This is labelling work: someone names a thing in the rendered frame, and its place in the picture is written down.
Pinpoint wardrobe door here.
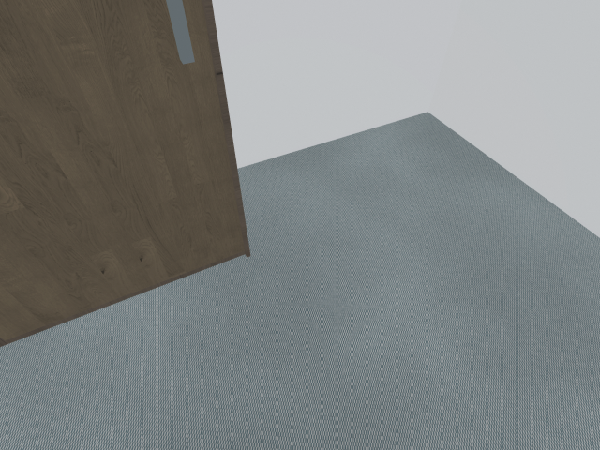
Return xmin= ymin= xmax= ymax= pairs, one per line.
xmin=0 ymin=0 xmax=245 ymax=340

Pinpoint handle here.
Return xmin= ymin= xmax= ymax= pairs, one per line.
xmin=166 ymin=0 xmax=195 ymax=65

